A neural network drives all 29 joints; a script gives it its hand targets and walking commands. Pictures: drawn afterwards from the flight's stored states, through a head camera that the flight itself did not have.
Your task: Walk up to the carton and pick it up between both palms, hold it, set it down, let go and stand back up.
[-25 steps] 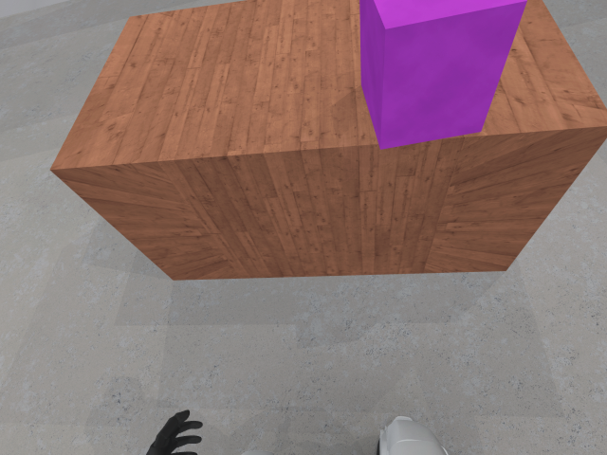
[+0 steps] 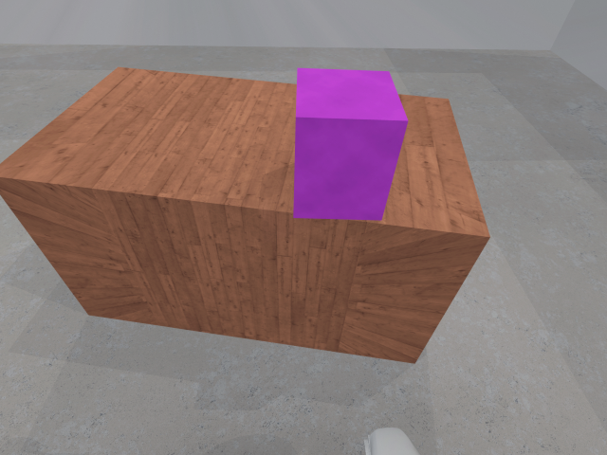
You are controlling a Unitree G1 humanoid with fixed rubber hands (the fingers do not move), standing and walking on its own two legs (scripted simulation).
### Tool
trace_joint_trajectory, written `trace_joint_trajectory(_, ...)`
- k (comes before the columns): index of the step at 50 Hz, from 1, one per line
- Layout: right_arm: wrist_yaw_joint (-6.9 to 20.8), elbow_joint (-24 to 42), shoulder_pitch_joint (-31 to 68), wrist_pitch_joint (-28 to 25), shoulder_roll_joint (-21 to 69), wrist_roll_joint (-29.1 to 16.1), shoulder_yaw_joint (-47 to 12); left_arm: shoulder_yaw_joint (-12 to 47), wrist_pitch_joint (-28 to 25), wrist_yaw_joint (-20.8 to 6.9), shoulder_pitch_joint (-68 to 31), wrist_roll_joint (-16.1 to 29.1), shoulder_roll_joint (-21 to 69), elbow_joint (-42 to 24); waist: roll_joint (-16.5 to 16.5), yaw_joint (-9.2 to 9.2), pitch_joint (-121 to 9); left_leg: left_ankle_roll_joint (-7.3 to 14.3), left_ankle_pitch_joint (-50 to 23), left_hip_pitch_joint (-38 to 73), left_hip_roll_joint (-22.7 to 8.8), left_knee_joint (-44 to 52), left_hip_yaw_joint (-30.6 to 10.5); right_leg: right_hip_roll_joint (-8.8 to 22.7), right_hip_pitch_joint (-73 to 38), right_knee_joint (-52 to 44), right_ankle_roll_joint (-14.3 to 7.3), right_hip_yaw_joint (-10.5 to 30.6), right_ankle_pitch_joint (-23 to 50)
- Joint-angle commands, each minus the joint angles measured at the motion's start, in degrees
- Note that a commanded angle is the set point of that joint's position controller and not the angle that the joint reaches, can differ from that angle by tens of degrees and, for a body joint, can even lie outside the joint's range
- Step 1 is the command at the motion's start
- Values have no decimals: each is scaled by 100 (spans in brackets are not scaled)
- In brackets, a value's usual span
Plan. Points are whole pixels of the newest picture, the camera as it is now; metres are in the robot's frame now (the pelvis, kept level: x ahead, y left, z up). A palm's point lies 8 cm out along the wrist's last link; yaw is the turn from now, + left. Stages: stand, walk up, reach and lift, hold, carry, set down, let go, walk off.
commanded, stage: walk up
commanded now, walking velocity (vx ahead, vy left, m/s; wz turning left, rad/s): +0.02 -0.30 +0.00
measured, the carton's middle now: (340, 145) +0.72 -0.05 +0.02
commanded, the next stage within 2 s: none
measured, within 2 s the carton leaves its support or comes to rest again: neither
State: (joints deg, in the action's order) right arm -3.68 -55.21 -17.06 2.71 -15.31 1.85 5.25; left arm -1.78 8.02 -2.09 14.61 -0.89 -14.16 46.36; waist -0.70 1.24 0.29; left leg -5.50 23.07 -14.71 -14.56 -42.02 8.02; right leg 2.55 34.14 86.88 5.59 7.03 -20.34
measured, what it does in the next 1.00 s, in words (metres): walks ahead: right foot, then left foot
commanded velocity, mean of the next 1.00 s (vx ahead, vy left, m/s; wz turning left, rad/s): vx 0.20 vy -0.15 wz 0.02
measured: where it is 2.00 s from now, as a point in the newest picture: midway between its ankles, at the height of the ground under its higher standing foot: (394, 430)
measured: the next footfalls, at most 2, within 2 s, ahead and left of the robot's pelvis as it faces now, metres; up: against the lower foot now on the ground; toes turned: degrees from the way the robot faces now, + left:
right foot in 0.14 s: +0.04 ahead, -0.30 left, +0.00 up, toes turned -3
left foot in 0.80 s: +0.37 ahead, -0.17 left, +0.00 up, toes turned +7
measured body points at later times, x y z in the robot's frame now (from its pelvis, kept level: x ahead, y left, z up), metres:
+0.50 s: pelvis +0.09 -0.24 +0.03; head +0.11 -0.25 +0.48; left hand -0.02 -0.02 -0.11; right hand +0.24 -0.49 -0.11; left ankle +0.04 -0.10 -0.60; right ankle +0.00 -0.30 -0.72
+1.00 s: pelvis +0.31 -0.24 +0.00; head +0.33 -0.25 +0.45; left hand +0.30 -0.01 -0.15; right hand +0.33 -0.47 -0.16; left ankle +0.33 -0.18 -0.72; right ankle +0.17 -0.36 -0.63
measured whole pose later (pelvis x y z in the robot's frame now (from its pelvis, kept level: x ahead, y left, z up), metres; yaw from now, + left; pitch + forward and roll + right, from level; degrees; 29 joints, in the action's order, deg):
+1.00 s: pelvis +0.31 -0.24 +0.00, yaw -2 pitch -2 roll +1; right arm -2.6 -59.8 -12.7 -2.9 -9.7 -0.4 1.1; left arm -0.8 -0.4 0.6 20.0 -0.5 -8.7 61.3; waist -0.6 2.5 5.2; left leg 5.6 18.3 -16.6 0.5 -36.7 12.0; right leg -0.3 16.1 69.1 -0.5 2.3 -31.0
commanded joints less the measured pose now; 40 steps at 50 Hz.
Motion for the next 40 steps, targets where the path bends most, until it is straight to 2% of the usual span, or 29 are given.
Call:
trace_joint_trajectory(1,88,835,1357,-153,-1867,348,321,-77,-368,-37,538,65,-91,-132,-974,-667,962,281,653,-335,-337,1746,129,-131,-147,-3634,294,-1330,-309)
trace_joint_trajectory(4,173,557,198,-168,-1782,26,445,-96,-381,90,-578,69,-90,-465,-2317,453,137,482,-300,-200,-365,1479,-213,299,-1462,-4939,454,-1468,152)
trace_joint_trajectory(5,169,445,100,-135,-1690,6,433,-118,-386,105,-482,59,-70,-514,-2559,310,-107,470,-877,-518,-457,1189,-219,233,-2241,-5415,365,-1465,433)
trace_joint_trajectory(6,146,442,227,-140,-1461,62,391,-178,-411,110,370,42,-143,-210,-2298,-103,-589,416,-1176,-542,-336,342,-171,182,-2970,-5873,235,-1332,752)
trace_joint_trajectory(7,148,449,213,-150,-986,240,298,-226,-510,71,1249,-69,-466,152,-836,-573,-892,319,-49,-908,273,-1254,-108,360,-3357,-6200,55,-778,1059)
trace_joint_trajectory(8,177,648,183,24,130,302,19,-193,-634,-52,1539,-125,-1307,91,2006,-547,-718,162,2799,-2276,1409,-3122,-121,1604,-3056,-5890,-191,528,3181)
trace_joint_trajectory(9,-9,888,330,173,254,189,-19,-457,-696,-63,1329,-120,-2251,-100,4048,-956,-1114,184,2512,-2225,1421,-3648,-968,2072,-2071,-7295,-1055,1665,1853)
trace_joint_trajectory(10,-73,1098,720,189,61,67,-78,-547,-677,-39,561,-156,-2377,-198,4714,-914,-748,359,2170,-2022,1197,-3935,-1130,2239,-1077,-8178,-1361,2288,-666)
trace_joint_trajectory(11,203,1380,1580,96,-45,15,-113,-418,-671,-171,535,44,-1786,4,5362,-998,-54,553,1783,-2654,888,-4197,-1233,1444,-1239,-8689,-1179,2636,-5166)
trace_joint_trajectory(12,268,1195,1863,13,-166,-75,-47,-123,-697,-137,321,14,-1002,-140,5226,-1028,604,680,1069,-3218,907,-4143,-1201,1187,-1627,-8395,-884,1755,-3568)
trace_joint_trajectory(14,426,494,367,-212,-555,72,97,-94,-813,98,882,-93,-666,271,3203,-256,-687,749,375,-3479,854,-3810,-1056,1163,-4191,-6671,-635,563,-1175)
trace_joint_trajectory(15,486,428,202,-329,-723,150,129,-180,-905,158,1068,-55,-758,379,2581,-177,-982,683,21,-3442,884,-3602,-877,1254,-4905,-6430,-545,491,350)
trace_joint_trajectory(16,538,449,654,-401,-719,170,109,-132,-1004,189,1358,-41,-440,520,1880,-398,-1069,649,-228,-3336,932,-3515,-771,1243,-5152,-6490,-428,664,1373)
trace_joint_trajectory(18,625,853,2211,-524,-411,216,33,77,-1180,214,2761,-52,120,1056,1336,-1109,-622,634,-189,-3267,1221,-3240,-654,1339,-4769,-6608,-213,969,3943)
trace_joint_trajectory(19,679,1165,3075,-564,-273,282,-14,173,-1178,252,3306,16,359,1312,1067,-1393,-160,519,-95,-3420,1295,-3034,-499,1316,-4436,-6647,-329,1143,4773)
trace_joint_trajectory(20,729,1301,3395,-559,-121,206,-47,181,-1160,295,3426,9,349,1405,560,-1387,107,452,-172,-3543,1329,-2856,-490,1428,-4323,-6782,-459,1337,4613)
trace_joint_trajectory(21,738,1226,3121,-538,-31,102,-61,125,-1139,339,3220,1,110,1385,78,-1118,256,476,-285,-3762,1284,-2821,-507,1466,-4568,-6789,-583,1256,4778)
trace_joint_trajectory(22,755,978,2410,-474,83,-13,-82,19,-1142,393,2731,-35,-303,1282,-257,-650,122,528,-537,-4022,1284,-2846,-471,1486,-5032,-6721,-665,973,4987)
trace_joint_trajectory(24,787,490,1191,-325,313,-75,-182,-194,-1193,437,1638,-35,-980,943,-292,58,-272,520,-946,-3646,1256,-2821,-478,1450,-4867,-6978,-762,230,4095)
trace_joint_trajectory(25,756,402,1093,-282,354,-67,-210,-195,-1229,417,1517,-37,-970,903,4,121,-224,489,-1116,-3246,1209,-2698,-440,1402,-4288,-7210,-858,230,3457)
trace_joint_trajectory(27,692,608,1743,-263,328,-100,-266,22,-1295,348,1972,-76,-262,1137,731,-184,525,437,-1426,-2634,1025,-2098,-543,1315,-2898,-7662,-864,304,2880)
trace_joint_trajectory(29,633,1033,2668,-360,280,-139,-327,299,-1217,374,2558,33,606,1456,799,-535,1178,357,-1541,-2477,966,-1494,-275,1054,-2321,-7728,-759,251,3940)
trace_joint_trajectory(31,570,1070,2836,-387,223,-178,-340,341,-1123,446,2552,20,580,1558,607,-451,1418,391,-1403,-2329,1268,-854,98,686,-2474,-7486,-669,-306,5095)
trace_joint_trajectory(33,495,929,2563,-383,215,-164,-377,218,-1085,453,2235,-45,80,1545,765,-268,1349,471,-1306,-2018,1552,-93,355,443,-2894,-7267,-799,-704,5655)
trace_joint_trajectory(36,338,750,2210,-441,85,-189,-358,178,-1124,402,2792,-67,-41,1814,1163,-436,1137,585,-1144,-783,1761,286,511,585,-2826,-6430,-808,-538,7085)
trace_joint_trajectory(37,299,644,1811,-476,34,-202,-325,186,-1140,403,2948,-21,-14,1922,1276,-326,940,653,-1333,-238,1767,481,402,646,-2805,-5973,-760,-432,7237)
trace_joint_trajectory(38,313,260,1203,-459,-50,-190,-295,178,-1245,445,2942,-13,-47,1820,499,-292,827,786,-1404,-78,1904,694,517,1239,-2907,-5374,-628,-165,8500)
trace_joint_trajectory(39,266,427,593,-587,-6,-128,-253,135,-1188,441,2709,194,-297,2004,1334,419,256,949,-2392,1132,1370,1261,53,590,-2535,-4626,-599,-598,7001)
trace_joint_trajectory(40,203,179,-753,-623,-503,-1,-76,90,-1178,453,2419,277,-380,1806,918,1062,-818,1412,-3060,3048,97,914,-1298,278,-1390,-3219,-586,-926,4425)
